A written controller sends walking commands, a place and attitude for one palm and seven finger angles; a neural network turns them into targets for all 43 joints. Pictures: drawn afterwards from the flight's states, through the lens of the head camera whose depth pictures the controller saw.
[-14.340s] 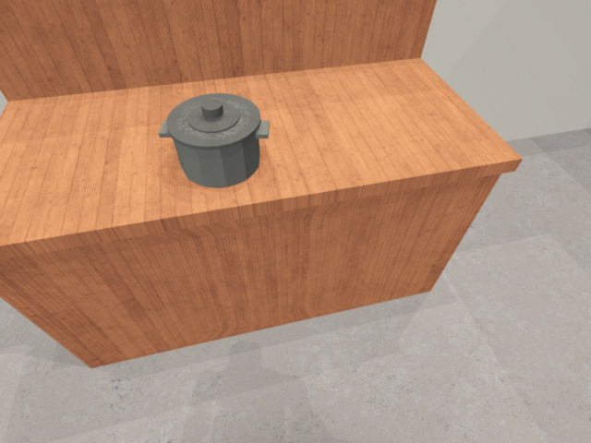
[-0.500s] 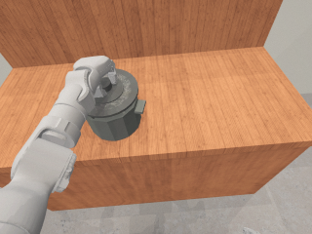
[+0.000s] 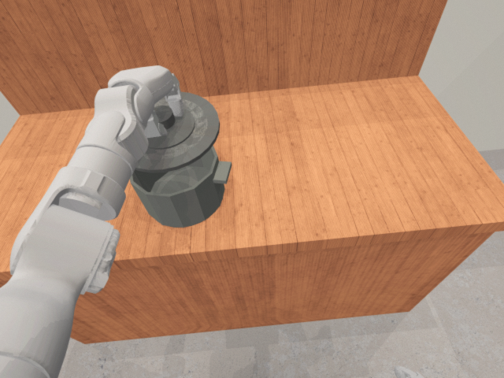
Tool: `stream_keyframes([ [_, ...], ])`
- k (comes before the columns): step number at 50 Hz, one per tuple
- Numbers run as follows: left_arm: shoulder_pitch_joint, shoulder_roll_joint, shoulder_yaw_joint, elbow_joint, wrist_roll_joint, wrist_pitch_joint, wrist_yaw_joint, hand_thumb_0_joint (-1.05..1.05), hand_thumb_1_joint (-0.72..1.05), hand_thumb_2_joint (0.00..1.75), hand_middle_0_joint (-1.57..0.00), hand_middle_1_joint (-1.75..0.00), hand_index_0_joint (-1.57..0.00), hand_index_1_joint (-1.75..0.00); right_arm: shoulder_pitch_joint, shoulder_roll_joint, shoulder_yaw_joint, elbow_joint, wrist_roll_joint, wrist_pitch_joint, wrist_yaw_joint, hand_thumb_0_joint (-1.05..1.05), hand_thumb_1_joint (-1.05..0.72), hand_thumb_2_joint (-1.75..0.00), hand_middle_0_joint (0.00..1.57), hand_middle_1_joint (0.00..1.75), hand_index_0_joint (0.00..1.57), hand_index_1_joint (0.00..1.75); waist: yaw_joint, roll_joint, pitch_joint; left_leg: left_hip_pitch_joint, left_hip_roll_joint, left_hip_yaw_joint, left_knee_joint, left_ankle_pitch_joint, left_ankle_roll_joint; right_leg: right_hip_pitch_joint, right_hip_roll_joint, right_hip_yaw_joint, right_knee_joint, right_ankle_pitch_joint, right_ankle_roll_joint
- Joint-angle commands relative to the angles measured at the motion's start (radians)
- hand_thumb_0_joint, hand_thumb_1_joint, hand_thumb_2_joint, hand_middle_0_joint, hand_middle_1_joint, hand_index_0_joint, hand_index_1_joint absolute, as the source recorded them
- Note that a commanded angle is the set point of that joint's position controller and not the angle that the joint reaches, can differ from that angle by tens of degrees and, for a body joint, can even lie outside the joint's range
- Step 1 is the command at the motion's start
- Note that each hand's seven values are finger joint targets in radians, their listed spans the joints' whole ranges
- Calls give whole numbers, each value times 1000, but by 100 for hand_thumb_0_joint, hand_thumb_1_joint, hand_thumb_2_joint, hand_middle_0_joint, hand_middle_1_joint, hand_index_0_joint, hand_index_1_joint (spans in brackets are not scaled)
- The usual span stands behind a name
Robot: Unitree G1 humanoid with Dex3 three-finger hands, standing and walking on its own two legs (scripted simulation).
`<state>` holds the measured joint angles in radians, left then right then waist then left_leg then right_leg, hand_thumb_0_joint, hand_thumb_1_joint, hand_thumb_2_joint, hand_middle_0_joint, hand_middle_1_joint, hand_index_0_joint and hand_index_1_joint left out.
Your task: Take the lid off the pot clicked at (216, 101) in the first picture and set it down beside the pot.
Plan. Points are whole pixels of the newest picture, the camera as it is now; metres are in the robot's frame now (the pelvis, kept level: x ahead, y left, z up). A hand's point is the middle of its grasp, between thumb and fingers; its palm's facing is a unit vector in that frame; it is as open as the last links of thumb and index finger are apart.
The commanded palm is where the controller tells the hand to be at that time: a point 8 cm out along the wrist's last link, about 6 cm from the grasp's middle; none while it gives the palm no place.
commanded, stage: lift the lid straight up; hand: left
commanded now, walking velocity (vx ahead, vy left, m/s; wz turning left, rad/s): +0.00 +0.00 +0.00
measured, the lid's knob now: (161, 117) +0.51 +0.14 +0.15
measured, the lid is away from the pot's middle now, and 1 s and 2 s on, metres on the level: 0.01 0.01 0.12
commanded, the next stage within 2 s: move the lid sideways beside the pot in 0.90 s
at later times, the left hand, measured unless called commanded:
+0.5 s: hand (140, 97) +0.48 +0.15 +0.21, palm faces -0.24 -0.04 -0.97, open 7.2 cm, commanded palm +0.48 +0.15 +0.28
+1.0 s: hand (140, 85) +0.49 +0.14 +0.23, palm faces -0.26 -0.05 -0.97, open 7.2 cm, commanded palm +0.48 +0.15 +0.29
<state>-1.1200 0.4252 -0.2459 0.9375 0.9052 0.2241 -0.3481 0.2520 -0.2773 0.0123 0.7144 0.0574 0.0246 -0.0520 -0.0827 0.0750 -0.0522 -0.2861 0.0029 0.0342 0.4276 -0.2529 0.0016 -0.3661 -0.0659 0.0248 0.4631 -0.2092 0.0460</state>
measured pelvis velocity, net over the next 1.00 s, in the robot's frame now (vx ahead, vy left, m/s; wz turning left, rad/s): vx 0.00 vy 0.01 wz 0.01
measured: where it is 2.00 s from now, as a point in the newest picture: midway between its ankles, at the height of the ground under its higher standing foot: outside the picture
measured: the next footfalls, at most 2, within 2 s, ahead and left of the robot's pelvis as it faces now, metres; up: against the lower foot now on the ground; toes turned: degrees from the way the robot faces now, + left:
none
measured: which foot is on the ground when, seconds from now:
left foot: down 0.00-1.00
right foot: down 0.00-1.00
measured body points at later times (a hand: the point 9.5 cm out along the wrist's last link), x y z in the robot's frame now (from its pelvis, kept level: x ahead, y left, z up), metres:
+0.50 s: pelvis +0.00 +0.00 +0.00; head +0.03 -0.03 +0.45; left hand +0.49 +0.15 +0.27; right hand +0.09 -0.26 -0.13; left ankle -0.03 +0.12 -0.74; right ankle +0.01 -0.15 -0.74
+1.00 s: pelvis +0.00 +0.01 +0.00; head +0.04 -0.02 +0.45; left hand +0.50 +0.14 +0.28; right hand +0.09 -0.26 -0.13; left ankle -0.03 +0.12 -0.74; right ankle +0.01 -0.15 -0.74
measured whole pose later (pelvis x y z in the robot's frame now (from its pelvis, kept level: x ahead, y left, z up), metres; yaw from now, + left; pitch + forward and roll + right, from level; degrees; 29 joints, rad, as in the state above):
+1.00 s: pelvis +0.00 +0.01 +0.00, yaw +0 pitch +7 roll +1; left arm -1.30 0.46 -0.26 0.97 0.93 0.26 -0.48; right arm 0.26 -0.28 0.02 0.71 0.05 0.00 -0.04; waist -0.09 0.06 -0.05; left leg -0.28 -0.01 0.03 0.40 -0.24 0.01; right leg -0.35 -0.07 0.02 0.42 -0.19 0.05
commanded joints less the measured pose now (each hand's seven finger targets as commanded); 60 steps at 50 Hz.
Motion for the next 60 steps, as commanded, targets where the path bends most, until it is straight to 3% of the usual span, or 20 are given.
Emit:
stream_keyframes([
  [1,-621,284,95,-176,32,11,41,0,78,87,-90,-108,-84,-104,-15,-122,-33,-108,6,-33,-4,0,-90,-90,20,30,20,30,-3,-116,-407,133,-44,0,-21,289,63,195,60,-69,-14,357,-63],
  [8,-670,298,104,-252,25,-8,13,0,78,87,-90,-108,-84,-104,-17,-118,-36,-127,4,-51,-5,0,-90,-90,20,30,20,30,4,-81,-463,180,-45,-6,-14,344,65,219,57,-64,-17,391,-67],
  [11,-661,280,78,-176,30,13,0,0,78,87,-90,-108,-84,-104,-11,-128,-33,-110,10,-38,-2,0,-90,-90,20,30,20,30,-7,-125,-383,139,-43,-2,-29,284,62,185,61,-72,-25,345,-64],
  [13,-709,283,82,-248,21,0,-6,0,78,87,-90,-108,-84,-104,-22,-125,-34,-126,7,-48,-2,0,-90,-90,20,30,20,30,-2,-79,-431,176,-45,-7,-22,320,64,193,58,-68,-21,361,-68],
  [16,-748,257,49,-229,27,6,-15,0,78,87,-90,-108,-84,-104,-7,-121,-33,-115,7,-53,-4,0,-90,-90,20,30,20,30,-16,-69,-424,191,-45,-11,-22,312,62,172,62,-72,-26,346,-67],
  [18,-760,329,114,-270,23,-6,-12,0,78,87,-90,-108,-84,-104,-5,-128,-35,-120,2,-61,-6,0,-90,-90,20,30,20,30,-1,-59,-473,210,-43,-17,-17,358,62,207,58,-67,-21,384,-70],
  [19,-762,309,95,-262,31,-7,-13,0,78,87,-90,-108,-84,-104,-6,-120,-33,-123,1,-64,-3,0,-90,-90,20,30,20,30,-3,-50,-478,218,-44,-22,-18,370,59,203,59,-69,-16,382,-70],
  [20,-759,257,55,-251,32,-1,-18,0,78,87,-90,-108,-84,-104,-2,-117,-33,-117,3,-65,-1,0,-90,-90,20,30,20,30,-10,-67,-459,223,-41,-21,-16,389,60,188,61,-74,-19,388,-69],
  [25,-734,298,93,-172,34,28,-28,0,78,87,-90,-108,-84,-104,-5,-128,-31,-109,2,-57,3,0,-90,-90,20,30,20,30,-2,-115,-408,170,-44,-15,-29,329,61,191,60,-74,-27,361,-68],
  [28,-792,270,57,-235,40,21,-39,0,78,87,-90,-108,-84,-104,-13,-123,-31,-122,3,-63,5,0,-90,-90,20,30,20,30,-5,-64,-442,204,-43,-20,-26,367,58,183,58,-72,-26,370,-73],
  [33,-808,275,66,-187,34,37,-54,0,78,87,-90,-108,-84,-104,-2,-127,-30,-113,1,-63,4,0,-90,-90,20,30,20,30,-10,-85,-427,195,-45,-21,-27,364,59,176,59,-74,-32,371,-71],
  [35,-843,317,88,-197,48,36,-54,0,78,87,-90,-108,-84,-104,4,-127,-29,-112,-1,-67,1,0,-90,-90,20,30,20,30,-9,-106,-450,195,-46,-23,-31,353,61,202,61,-72,-30,380,-68],
  [43,-815,257,44,-163,48,42,-74,0,78,87,-90,-108,-84,-104,-1,-132,-31,-118,0,-51,7,0,-90,-90,20,30,20,30,-15,-111,-434,187,-44,-15,-25,368,63,182,60,-71,-34,386,-70],
  [47,-852,274,53,-186,55,34,-69,0,78,87,-90,-108,-84,-104,9,-124,-31,-115,-1,-58,3,0,-90,-90,20,30,20,30,-17,-79,-461,214,-45,-20,-22,382,62,187,64,-72,-32,392,-69],
  [49,-861,326,99,-229,56,26,-61,0,78,87,-90,-108,-84,-104,13,-127,-33,-119,-5,-65,3,0,-90,-90,20,30,20,30,-5,-69,-494,231,-41,-22,-18,423,62,212,63,-68,-29,423,-69],
  [50,-861,302,77,-224,58,27,-60,0,78,87,-90,-108,-84,-104,7,-122,-31,-119,-2,-66,4,0,-90,-90,20,30,20,30,-8,-59,-491,234,-42,-20,-20,428,61,206,63,-68,-27,422,-70],
  [53,-753,391,156,-196,72,9,-39,0,78,87,-90,-108,-84,-104,11,-131,-31,-122,-6,-57,2,0,-90,-90,20,30,20,30,18,-85,-474,188,-37,-13,-26,437,61,248,58,-64,-33,443,-73],
  [55,-738,387,139,-146,87,27,-40,0,78,87,-90,-108,-84,-104,1,-134,-28,-117,1,-39,3,0,-90,-90,20,30,20,30,11,-131,-411,142,-35,-1,-40,373,59,236,58,-70,-37,416,-69],
  [58,-768,357,99,-203,80,22,-49,0,78,87,-90,-108,-84,-104,-16,-133,-29,-137,5,-35,4,0,-90,-90,20,30,20,30,7,-70,-444,166,-38,1,-31,395,63,232,54,-64,-35,424,-72],
  [60,-763,390,123,-197,84,18,-58,0,78,87,-90,-108,-84,-104,-17,-130,-32,-139,3,-34,-1,0,-90,-90,20,30,20,30,4,-76,-466,183,-39,-1,-23,393,68,236,57,-62,-33,420,-69],
])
